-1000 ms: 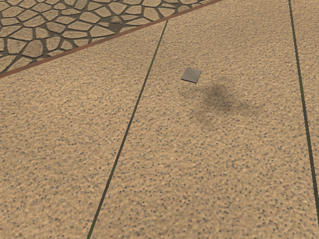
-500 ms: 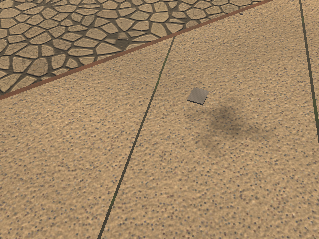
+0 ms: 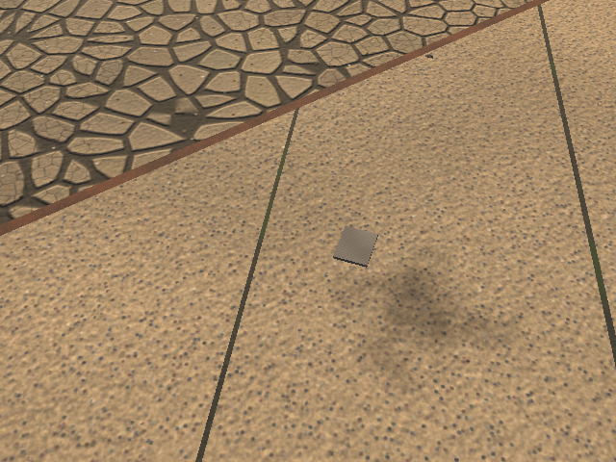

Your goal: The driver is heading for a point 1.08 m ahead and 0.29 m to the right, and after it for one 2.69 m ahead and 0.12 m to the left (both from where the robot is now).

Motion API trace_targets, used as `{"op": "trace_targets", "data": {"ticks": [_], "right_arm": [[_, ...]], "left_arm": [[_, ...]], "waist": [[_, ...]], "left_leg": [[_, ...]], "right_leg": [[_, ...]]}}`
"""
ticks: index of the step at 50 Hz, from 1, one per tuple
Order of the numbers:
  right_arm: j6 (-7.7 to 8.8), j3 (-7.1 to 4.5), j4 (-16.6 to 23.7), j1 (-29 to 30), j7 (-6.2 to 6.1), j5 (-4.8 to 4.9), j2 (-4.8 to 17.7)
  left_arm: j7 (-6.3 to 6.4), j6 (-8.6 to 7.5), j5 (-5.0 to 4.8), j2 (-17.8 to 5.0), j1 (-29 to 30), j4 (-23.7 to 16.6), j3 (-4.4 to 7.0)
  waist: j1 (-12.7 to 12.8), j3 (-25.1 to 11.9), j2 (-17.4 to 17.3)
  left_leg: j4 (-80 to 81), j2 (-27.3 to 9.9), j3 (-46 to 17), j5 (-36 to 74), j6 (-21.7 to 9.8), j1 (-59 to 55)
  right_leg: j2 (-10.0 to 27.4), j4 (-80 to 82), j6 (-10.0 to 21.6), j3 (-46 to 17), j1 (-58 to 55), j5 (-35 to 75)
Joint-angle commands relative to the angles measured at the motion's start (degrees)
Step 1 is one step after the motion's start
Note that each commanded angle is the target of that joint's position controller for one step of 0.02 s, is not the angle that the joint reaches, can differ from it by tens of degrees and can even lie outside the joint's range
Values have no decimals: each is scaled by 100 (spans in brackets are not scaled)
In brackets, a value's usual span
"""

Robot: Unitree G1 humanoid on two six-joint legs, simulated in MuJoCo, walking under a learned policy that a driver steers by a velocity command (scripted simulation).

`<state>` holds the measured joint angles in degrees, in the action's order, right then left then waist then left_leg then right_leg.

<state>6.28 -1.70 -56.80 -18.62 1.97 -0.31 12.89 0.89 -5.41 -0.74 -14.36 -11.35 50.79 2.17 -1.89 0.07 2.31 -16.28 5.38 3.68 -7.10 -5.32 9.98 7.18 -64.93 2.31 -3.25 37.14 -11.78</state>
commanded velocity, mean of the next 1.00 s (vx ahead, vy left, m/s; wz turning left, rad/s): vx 0.50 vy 0.00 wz -0.02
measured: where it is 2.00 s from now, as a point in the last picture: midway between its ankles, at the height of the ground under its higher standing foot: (356, 264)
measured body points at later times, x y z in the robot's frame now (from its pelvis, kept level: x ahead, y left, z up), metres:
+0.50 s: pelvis +0.27 -0.08 +0.00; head +0.29 -0.10 +0.45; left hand +0.33 +0.18 -0.12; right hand +0.36 -0.35 -0.14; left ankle +0.27 +0.08 -0.66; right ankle +0.29 -0.16 -0.74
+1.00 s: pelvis +0.55 -0.01 -0.01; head +0.57 +0.00 +0.44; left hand +0.57 +0.25 -0.16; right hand +0.67 -0.27 -0.12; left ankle +0.61 +0.07 -0.74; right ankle +0.44 -0.16 -0.65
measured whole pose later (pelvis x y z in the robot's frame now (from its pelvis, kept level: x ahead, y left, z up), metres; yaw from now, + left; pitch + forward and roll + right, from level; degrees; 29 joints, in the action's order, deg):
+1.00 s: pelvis +0.55 -0.01 -0.01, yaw -1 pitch +1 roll +0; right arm 6.3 -3.0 -51.3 -8.8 1.8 0.0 13.6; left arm 0.5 -5.0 -2.0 -14.4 -18.4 55.9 3.0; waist 0.5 1.5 1.7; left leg -27.1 1.1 5.3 -9.0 -3.5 19.8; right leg 1.7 -67.8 3.2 -3.3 22.7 -21.1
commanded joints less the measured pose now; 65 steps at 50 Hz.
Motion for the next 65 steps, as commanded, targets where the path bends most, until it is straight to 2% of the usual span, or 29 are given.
{"op": "trace_targets", "data": {"ticks": [1, 5, 10, 12, 14, 15, 16, 17, 18, 19, 20, 22, 25, 28, 32, 38, 41, 42, 43, 44, 45, 46, 47, 48, 50, 52, 55, 60, 65], "right_arm": [[93, -123, 319, 223, -114, 10, 761], [21, -150, 225, -225, -195, 98, 918], [-94, -179, 30, -650, -206, 147, 970], [-152, -214, 16, -608, -221, 152, 1039], [-213, -209, 71, -384, -225, 135, 1054], [-221, -132, 153, -324, -222, 66, 858], [-132, 43, 321, -739, -192, -2, 330], [23, 108, 241, -954, -157, 106, 167], [123, -55, 320, -509, -135, 242, 829], [156, -89, 459, -50, -138, 287, 946], [127, -102, 489, 169, -172, 222, 869], [-33, -143, 463, 79, -207, 130, 676], [-169, -151, 502, 121, -230, 101, 509], [-172, -173, 741, 801, -231, 54, 495], [-128, -131, 961, 1616, -166, 84, 379], [-46, -95, 1296, 2428, 9, 151, 421], [10, -181, 1254, 2030, 64, 152, 632], [15, -280, 1081, 1432, 46, 141, 792], [9, -431, 757, 395, 4, 133, 1085], [-13, -548, 583, -638, -71, 49, 1578], [-18, -538, 526, -737, -21, 3, 1693], [4, -406, 575, -515, -26, 60, 1141], [28, -336, 665, -23, -51, 81, 907], [52, -278, 737, 454, -44, 57, 758], [94, -210, 692, 790, -26, -42, 476], [123, -231, 560, 690, -46, -61, 487], [131, -297, 437, 526, -146, -88, 702], [64, -297, 373, 376, -285, -74, 791], [-96, -340, 198, -165, -350, 7, 925]], "left_arm": [[37, 32, 68, -238, -188, -244, 66], [-28, -28, 22, -163, 715, -476, 33], [-199, -80, -57, -232, 1436, -755, 10], [-261, -132, -58, -349, 1342, -799, 45], [-262, -170, -41, -615, 459, -574, 196], [-221, -184, -26, -969, -647, -260, 358], [-191, -160, 92, -1639, -1575, -110, 517], [-226, -129, 70, -1427, -1774, -22, 459], [-234, -145, 37, -986, -1352, -98, 319], [-229, -134, 31, -741, -810, -235, 238], [-257, -127, 50, -576, -369, -304, 176], [-302, -143, 103, -360, -128, -275, 112], [-268, -179, 105, -545, -440, -63, 167], [-166, -129, 96, -638, -735, 77, 189], [-86, -82, 43, -716, -1041, 211, 190], [-30, 45, -17, -785, -1478, 513, 242], [-3, 117, -24, -911, -1276, 503, 295], [-3, 148, -15, -916, -1142, 475, 292], [-6, 168, 24, -781, -1077, 418, 236], [-14, 148, 142, -542, -1220, 269, 125], [-87, 8, 20, 244, -1963, 346, -77], [-95, -103, -153, -482, -1499, 390, 89], [-87, -150, -249, -745, -969, 209, 174], [-30, -128, -214, -706, -725, 170, 189], [4, 28, -127, -505, -821, 210, 251], [-5, 170, -147, -261, -970, 253, 250], [5, 262, -106, -275, -557, 63, 294], [-118, 212, -51, -212, 183, -224, 283], [-304, 211, -36, -52, 1101, -703, 175]], "waist": [[266, 304, -440], [-59, 307, -455], [-281, 468, -544], [-147, 408, -611], [380, -72, -659], [818, -793, -466], [866, -1752, 721], [807, -2248, 1493], [774, -1501, 920], [626, -939, 551], [441, -539, 128], [142, -245, 223], [39, -60, 131], [174, 108, 60], [412, 281, 102], [584, 565, 121], [262, 258, 278], [-78, -106, 313], [-512, -734, 194], [-727, -1632, -726], [-303, -2307, -2118], [-492, -1787, -1329], [-384, -1000, -1029], [-153, -637, -512], [174, -273, -695], [275, -122, -711], [259, 134, -542], [92, 310, -489], [-242, 600, -377]], "left_leg": [[1160, -1626, -1244, 377, -986, 532], [1065, -1530, -954, 465, -727, 58], [669, -1858, -1027, 322, -646, -814], [371, -2003, -1104, 560, -560, -1074], [-650, -1779, -878, 2058, -373, -1019], [-2013, -1424, -573, 2281, -190, -421], [-4344, -670, -109, 458, 210, 1660], [-5575, -171, -700, -2419, 295, 2987], [-6093, -569, -1069, -2203, 165, 3528], [-5992, -886, -917, -1650, 90, 3534], [-5630, -1114, -793, -1189, 123, 3280], [-5064, -1348, -781, -712, 181, 2674], [-4637, -1368, -686, -299, 303, 2766], [-3706, -1376, -666, 446, 414, 3256], [-2379, -1192, -478, 1320, 414, 3034], [-1517, -1042, -437, 897, 230, 3177], [-1313, -775, -216, 310, 12, 2251], [-1232, -558, -29, 291, -105, 1360], [-1306, -590, -107, 440, -292, -117], [-1332, -1906, -1700, 437, -684, -1979], [-428, -2971, -4365, -638, -1502, -3451], [-162, -2776, -4178, -1091, -1193, -2982], [-61, -2628, -3191, -779, -889, -2124], [130, -2423, -2505, -274, -717, -1254], [528, -2052, -1571, 145, -510, -293], [758, -1937, -1057, 530, -527, 8], [914, -1956, -550, 1013, -536, -66], [981, -1834, 201, 1336, -331, -417], [729, -2126, 559, 1806, -301, -1411]], "right_leg": [[245, 829, -158, -16, 177, 869], [-7, 2429, -204, 193, 17, 1729], [-179, 3288, -105, 252, 14, 1294], [-262, 3527, 56, 289, -263, 843], [-574, 3771, 276, 552, -1546, 606], [-368, 3668, 521, 299, -3073, 740], [1114, 3772, 1275, -1856, -5387, 530], [1694, 4700, 1770, -3898, -6120, -170], [1498, 4791, 1466, -3353, -5511, -371], [1276, 4858, 1237, -2440, -4696, -8], [1007, 5076, 1123, -1804, -3882, 477], [631, 5449, 978, -1094, -3035, 883], [525, 5680, 1090, -617, -2816, 1653], [513, 5773, 1060, -385, -3040, 1911], [371, 5891, 896, -63, -3148, 1564], [755, 5537, 841, -96, -4131, 1597], [803, 4922, 693, -36, -4308, 2925], [630, 4237, 591, 123, -4193, 3864], [304, 3029, 417, 347, -3622, 3950], [-175, 999, 211, 565, -2180, 1771], [-1153, -650, -22, 18, -148, -2113], [-834, -1247, 89, -629, 411, -2066], [-551, -1191, 178, -494, 623, -1484], [-233, -900, 154, -364, 299, -917], [62, -404, 136, -385, -294, -363], [95, -267, 122, -347, -406, -174], [85, 157, 46, -484, 214, 478], [-54, 1597, -10, -215, 444, 1659], [-108, 2476, 98, 301, 829, 1462]]}}
Keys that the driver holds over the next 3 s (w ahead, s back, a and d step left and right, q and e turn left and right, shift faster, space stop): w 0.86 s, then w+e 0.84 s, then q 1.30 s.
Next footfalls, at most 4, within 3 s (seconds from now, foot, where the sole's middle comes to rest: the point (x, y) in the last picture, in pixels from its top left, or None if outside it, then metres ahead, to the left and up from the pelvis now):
0.30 right None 0.33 -0.17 -0.78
0.86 left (277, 407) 0.65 0.07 -0.78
1.46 right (376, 304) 0.92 -0.18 -0.78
1.92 left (341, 213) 1.25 -0.12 -0.78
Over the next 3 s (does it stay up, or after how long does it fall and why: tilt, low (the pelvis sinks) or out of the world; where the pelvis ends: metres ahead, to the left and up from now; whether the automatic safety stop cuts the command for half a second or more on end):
stays up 1.12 -0.15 0.00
